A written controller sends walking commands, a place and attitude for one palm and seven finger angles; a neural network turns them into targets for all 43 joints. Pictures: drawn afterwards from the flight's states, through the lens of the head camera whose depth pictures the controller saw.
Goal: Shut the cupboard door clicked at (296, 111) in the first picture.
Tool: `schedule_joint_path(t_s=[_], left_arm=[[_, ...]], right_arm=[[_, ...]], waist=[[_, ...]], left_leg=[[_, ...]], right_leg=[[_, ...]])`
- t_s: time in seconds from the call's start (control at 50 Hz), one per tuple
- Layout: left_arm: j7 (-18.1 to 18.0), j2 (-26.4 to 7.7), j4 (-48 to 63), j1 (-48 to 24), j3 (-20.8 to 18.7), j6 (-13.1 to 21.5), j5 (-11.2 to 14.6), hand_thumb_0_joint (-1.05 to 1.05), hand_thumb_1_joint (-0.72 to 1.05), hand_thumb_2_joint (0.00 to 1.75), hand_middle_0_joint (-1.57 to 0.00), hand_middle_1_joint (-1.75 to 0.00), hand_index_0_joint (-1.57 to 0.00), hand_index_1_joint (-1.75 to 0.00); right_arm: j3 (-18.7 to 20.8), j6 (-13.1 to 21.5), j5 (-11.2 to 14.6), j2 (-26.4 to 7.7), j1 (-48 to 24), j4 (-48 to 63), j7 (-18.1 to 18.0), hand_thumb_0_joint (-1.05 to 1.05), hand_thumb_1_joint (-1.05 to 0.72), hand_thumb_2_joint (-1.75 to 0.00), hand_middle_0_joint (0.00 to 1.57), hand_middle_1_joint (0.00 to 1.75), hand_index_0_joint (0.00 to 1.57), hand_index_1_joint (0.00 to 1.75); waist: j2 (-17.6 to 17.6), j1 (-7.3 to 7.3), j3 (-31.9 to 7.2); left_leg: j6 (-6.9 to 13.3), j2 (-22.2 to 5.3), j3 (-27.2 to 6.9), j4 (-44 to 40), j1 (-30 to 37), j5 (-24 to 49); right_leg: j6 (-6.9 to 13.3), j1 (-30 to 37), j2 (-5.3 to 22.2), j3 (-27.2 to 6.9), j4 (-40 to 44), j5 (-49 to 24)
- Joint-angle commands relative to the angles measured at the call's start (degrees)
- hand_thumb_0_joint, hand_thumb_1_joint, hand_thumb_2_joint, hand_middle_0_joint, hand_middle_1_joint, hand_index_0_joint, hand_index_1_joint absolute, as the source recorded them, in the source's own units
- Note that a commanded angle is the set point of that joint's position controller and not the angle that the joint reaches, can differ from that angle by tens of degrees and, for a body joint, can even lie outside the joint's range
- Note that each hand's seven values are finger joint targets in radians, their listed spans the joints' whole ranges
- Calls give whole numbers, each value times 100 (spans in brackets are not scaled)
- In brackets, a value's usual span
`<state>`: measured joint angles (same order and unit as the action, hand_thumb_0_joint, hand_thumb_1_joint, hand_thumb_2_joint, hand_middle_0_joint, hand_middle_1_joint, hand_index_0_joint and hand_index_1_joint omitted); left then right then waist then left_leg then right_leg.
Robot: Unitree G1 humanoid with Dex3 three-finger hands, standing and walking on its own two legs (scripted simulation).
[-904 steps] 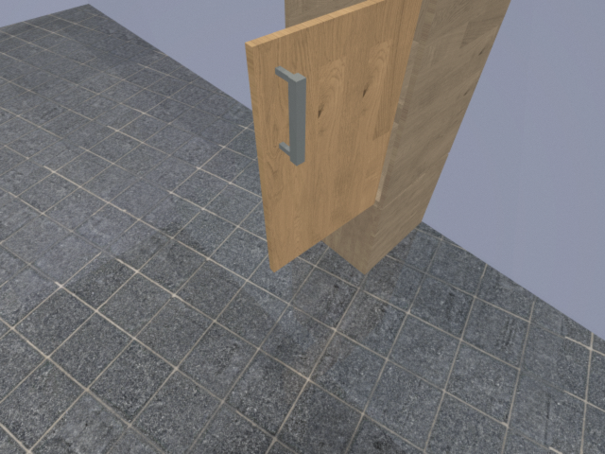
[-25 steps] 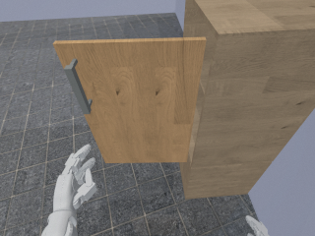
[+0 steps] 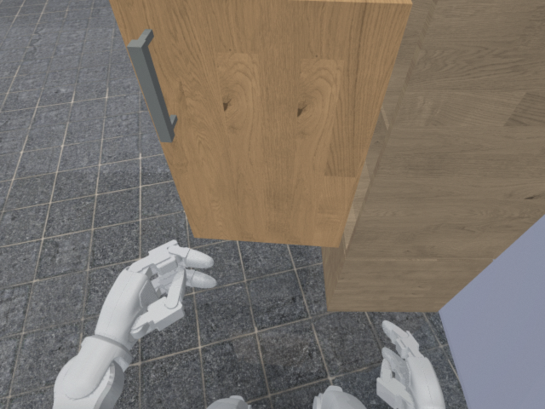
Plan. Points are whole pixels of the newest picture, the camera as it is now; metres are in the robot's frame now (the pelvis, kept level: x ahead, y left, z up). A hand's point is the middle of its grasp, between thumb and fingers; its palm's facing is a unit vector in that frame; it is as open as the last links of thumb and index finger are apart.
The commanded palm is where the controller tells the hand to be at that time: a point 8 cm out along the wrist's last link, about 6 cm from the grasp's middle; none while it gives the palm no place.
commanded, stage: raise the hand and make a fist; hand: left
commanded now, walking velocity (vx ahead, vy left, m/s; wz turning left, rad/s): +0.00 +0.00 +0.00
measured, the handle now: (158, 89) +0.53 +0.21 +0.18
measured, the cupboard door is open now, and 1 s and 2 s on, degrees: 86 86 86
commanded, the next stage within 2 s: bring the fist close to the handle in 1.18 s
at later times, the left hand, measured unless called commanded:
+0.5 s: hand (102, 255) +0.26 +0.20 +0.16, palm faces +0.05 -1.00 -0.08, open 3.1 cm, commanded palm +0.23 +0.25 +0.15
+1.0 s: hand (111, 241) +0.27 +0.19 +0.17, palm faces -0.04 -1.00 -0.04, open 3.1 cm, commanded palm +0.23 +0.25 +0.19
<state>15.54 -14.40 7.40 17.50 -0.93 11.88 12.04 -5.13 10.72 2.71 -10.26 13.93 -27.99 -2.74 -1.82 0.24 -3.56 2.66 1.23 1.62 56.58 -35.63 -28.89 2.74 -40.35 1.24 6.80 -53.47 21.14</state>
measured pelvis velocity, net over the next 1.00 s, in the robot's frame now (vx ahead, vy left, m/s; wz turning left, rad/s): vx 0.03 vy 0.01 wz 0.00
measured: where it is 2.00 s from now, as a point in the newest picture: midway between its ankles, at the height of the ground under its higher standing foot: outside the picture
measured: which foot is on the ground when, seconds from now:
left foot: down 0.00-1.00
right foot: down 0.00-1.00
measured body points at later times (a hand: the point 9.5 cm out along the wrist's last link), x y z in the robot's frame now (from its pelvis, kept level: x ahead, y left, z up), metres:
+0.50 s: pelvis +0.04 +0.01 +0.03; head +0.04 +0.01 +0.48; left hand +0.25 +0.26 +0.16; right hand +0.23 -0.21 -0.02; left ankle +0.00 +0.09 -0.68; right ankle +0.06 -0.09 -0.68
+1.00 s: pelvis +0.03 +0.01 +0.05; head +0.02 -0.01 +0.50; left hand +0.26 +0.25 +0.17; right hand +0.22 -0.21 -0.02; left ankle +0.00 +0.09 -0.68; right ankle +0.06 -0.09 -0.68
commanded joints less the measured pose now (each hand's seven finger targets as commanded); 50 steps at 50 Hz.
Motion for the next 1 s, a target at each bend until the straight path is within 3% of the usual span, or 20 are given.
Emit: schedule_joint_path(t_s=[0.0,0.06,0.12,0.16,0.2,0.26,0.3,0.34,0.4,0.42,0.48,0.52,0.6,0.66,0.7,0.78,0.82,0.86,0.92,0.98], left_arm=[[-770,-678,1735,873,-1737,-323,679,0,90,90,-88,-104,-88,-104],[-1095,-488,2194,826,-1602,337,619,0,90,90,-93,-110,-93,-110],[-903,-279,2223,482,-773,849,233,0,90,90,-99,-116,-99,-116],[-550,-30,1980,331,-284,872,217,0,90,90,-102,-120,-102,-120],[-227,-103,1774,228,-218,678,266,0,90,90,-106,-124,-106,-124],[-143,-782,1897,170,-921,320,242,0,90,90,-112,-130,-112,-130],[-367,-1174,2145,237,-1507,171,257,0,90,90,-115,-134,-115,-134],[-561,-930,2401,286,-1593,124,406,0,90,90,-119,-138,-119,-138],[-651,-770,2413,121,-1620,81,597,0,90,90,-124,-144,-124,-144],[-608,-598,2329,52,-1432,22,602,0,90,90,-126,-146,-126,-146],[-367,-396,2002,-220,-980,-314,513,0,90,90,-130,-150,-130,-150],[-196,-440,1812,-389,-865,-647,428,0,90,90,-130,-150,-130,-150],[-114,-1044,1906,-785,-1437,-1099,416,0,90,90,-130,-150,-130,-150],[-231,-1285,2374,-1321,-1844,-1021,522,0,90,90,-130,-150,-130,-150],[-320,-1401,2420,-1460,-2047,-909,645,0,90,90,-130,-150,-130,-150],[-189,-888,1856,-1483,-1617,-983,713,0,90,90,-130,-150,-130,-150],[-25,-576,1401,-1165,-1343,-1265,724,0,90,90,-130,-150,-130,-150],[94,-583,1252,-979,-1282,-1544,671,0,90,90,-130,-150,-130,-150],[66,-934,1730,-1095,-1536,-1692,571,0,90,90,-130,-150,-130,-150],[-212,-1295,2445,-1392,-1940,-1348,537,0,90,90,-130,-150,-130,-150]], right_arm=[[523,238,-7,-745,-700,1161,-162,0,-90,-90,20,30,20,30],[544,422,-91,-747,-326,988,-97,0,-90,-90,20,30,20,30],[547,637,-168,-924,-94,815,2,0,-90,-90,20,30,20,30],[575,757,-127,-1041,26,709,-14,0,-90,-90,20,30,20,30],[612,847,-43,-1134,-5,665,-86,0,-90,-90,20,30,20,30],[644,902,3,-1157,-57,713,-190,0,-90,-90,20,30,20,30],[615,863,-15,-1070,-143,706,-211,0,-90,-90,20,30,20,30],[558,816,-18,-926,-193,739,-196,0,-90,-90,20,30,20,30],[516,761,-20,-902,-174,651,-158,0,-90,-90,20,30,20,30],[504,756,1,-921,-174,630,-145,0,-90,-90,20,30,20,30],[479,746,28,-1031,-150,543,-138,0,-90,-90,20,30,20,30],[471,731,61,-1060,-192,538,-174,0,-90,-90,20,30,20,30],[429,640,56,-1066,-382,566,-271,0,-90,-90,20,30,20,30],[353,627,19,-951,-549,572,-286,0,-90,-90,20,30,20,30],[303,655,-4,-908,-591,493,-285,0,-90,-90,20,30,20,30],[288,733,53,-934,-592,284,-270,0,-90,-90,20,30,20,30],[323,740,106,-971,-601,259,-259,0,-90,-90,20,30,20,30],[371,690,137,-1038,-604,283,-257,0,-90,-90,20,30,20,30],[402,624,122,-1042,-739,439,-234,0,-90,-90,20,30,20,30],[393,649,39,-956,-773,521,-235,0,-90,-90,20,30,20,30]], waist=[[471,-616,-1296],[328,-464,-1192],[-108,-81,-867],[-94,161,-640],[68,228,-488],[158,-41,-872],[-168,-280,-1113],[-316,-396,-1185],[-180,-388,-1029],[-184,-312,-820],[-140,-138,-395],[-102,-125,-245],[204,-227,-413],[-68,-353,-873],[-121,-398,-897],[-359,-293,-448],[-29,-257,-144],[206,-247,11],[235,-338,-358],[14,-432,-888]], left_leg=[[-218,-13,-399,-1557,16,1376],[-264,-105,-394,-1642,303,2105],[-257,-154,-437,-1552,537,2368],[-247,-168,-508,-1522,634,2022],[-183,-159,-556,-1576,654,1577],[-164,-117,-572,-1792,750,1405],[-219,-109,-563,-1924,982,1845],[-360,-138,-550,-2055,1233,2601],[-440,-184,-533,-2099,1506,3380],[-453,-212,-520,-2129,1559,3498],[-420,-231,-530,-2272,1630,3100],[-334,-210,-508,-2378,1647,2802],[-220,-161,-501,-2592,1713,2328],[-268,-144,-503,-2730,1999,2607],[-317,-136,-519,-2769,2107,2837],[-378,-162,-512,-2914,2236,2867],[-320,-157,-473,-2948,2070,2570],[-264,-154,-454,-2989,1938,2278],[-187,-120,-402,-2984,1958,2254],[-208,-101,-390,-2983,2200,2584]], right_leg=[[-132,2462,23,-564,1206,-319],[-113,2314,-80,-411,1020,-1425],[-114,1720,-106,-329,916,-1488],[-145,1413,-94,-312,1047,-1131],[-143,1432,-69,-391,1290,-745],[-143,1861,6,-463,1495,-471],[-98,2237,-4,-387,1416,-931],[-78,2477,-39,-251,1345,-1573],[-97,2591,-107,-199,1443,-2174],[-115,2504,-116,-175,1480,-2264],[-140,2346,-129,-180,1731,-2013],[-125,2428,-91,-225,1889,-1917],[-125,2790,-70,-307,2143,-1622],[-116,3137,-49,-271,2164,-1799],[-99,3278,-79,-266,2225,-1989],[-95,3088,-100,-181,2358,-2023],[-110,3036,-69,-219,2472,-1884],[-136,2984,-57,-260,2556,-1636],[-149,3232,9,-372,2587,-1523],[-149,3467,-11,-358,2485,-1756]])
